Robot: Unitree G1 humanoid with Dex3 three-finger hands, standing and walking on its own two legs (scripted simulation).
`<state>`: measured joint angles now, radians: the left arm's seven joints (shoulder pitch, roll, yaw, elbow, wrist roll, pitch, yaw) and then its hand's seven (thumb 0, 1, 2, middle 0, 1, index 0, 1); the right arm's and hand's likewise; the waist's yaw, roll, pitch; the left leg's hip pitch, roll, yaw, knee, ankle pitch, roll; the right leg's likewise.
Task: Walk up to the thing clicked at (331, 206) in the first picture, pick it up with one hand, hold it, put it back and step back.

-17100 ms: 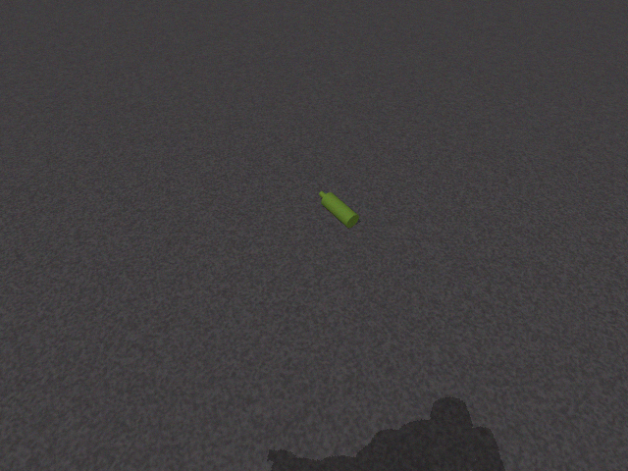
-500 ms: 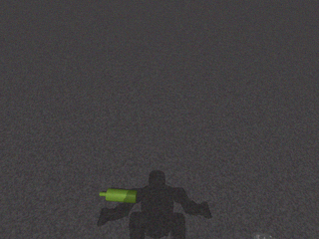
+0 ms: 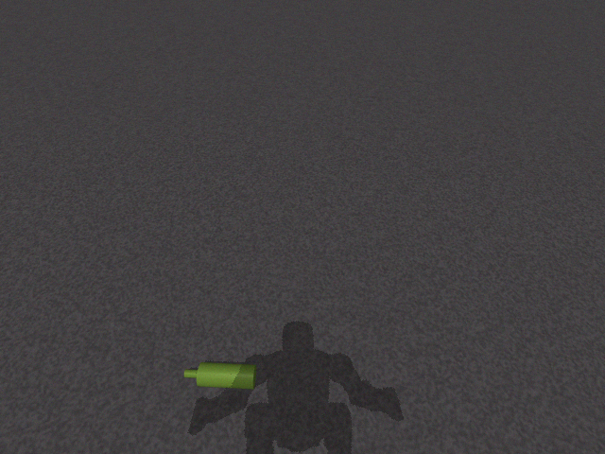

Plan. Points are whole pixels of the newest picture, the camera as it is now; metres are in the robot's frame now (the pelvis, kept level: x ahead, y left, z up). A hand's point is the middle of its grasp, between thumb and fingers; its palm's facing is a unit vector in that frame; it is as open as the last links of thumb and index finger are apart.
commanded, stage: stand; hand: left
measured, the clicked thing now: (219, 375) +0.46 +0.25 -0.75
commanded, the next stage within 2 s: rise first in 1.70 s
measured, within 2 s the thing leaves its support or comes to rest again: neither
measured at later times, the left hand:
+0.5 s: hand out of the picture +0.09 +0.24 -0.16, palm faces -0.03 -0.94 -0.34, open 7.4 cm
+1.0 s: hand out of the picture +0.08 +0.24 -0.16, palm faces -0.03 -0.94 -0.34, open 7.4 cm
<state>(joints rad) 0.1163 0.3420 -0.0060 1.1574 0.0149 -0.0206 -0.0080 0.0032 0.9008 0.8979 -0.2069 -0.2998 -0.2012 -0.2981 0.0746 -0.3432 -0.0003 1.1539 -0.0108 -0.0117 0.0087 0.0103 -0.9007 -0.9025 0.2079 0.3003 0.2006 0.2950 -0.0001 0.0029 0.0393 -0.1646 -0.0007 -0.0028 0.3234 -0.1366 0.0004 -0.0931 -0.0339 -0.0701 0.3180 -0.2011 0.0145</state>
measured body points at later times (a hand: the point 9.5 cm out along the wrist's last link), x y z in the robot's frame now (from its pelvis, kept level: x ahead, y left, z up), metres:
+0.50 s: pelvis +0.01 -0.01 +0.00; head +0.03 -0.01 +0.45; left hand +0.09 +0.29 -0.13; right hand +0.10 -0.31 -0.13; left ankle +0.02 +0.12 -0.75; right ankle -0.02 -0.12 -0.75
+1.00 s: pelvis +0.01 -0.01 +0.00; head +0.02 -0.01 +0.45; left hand +0.09 +0.29 -0.13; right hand +0.09 -0.31 -0.13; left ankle +0.02 +0.12 -0.75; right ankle -0.02 -0.12 -0.75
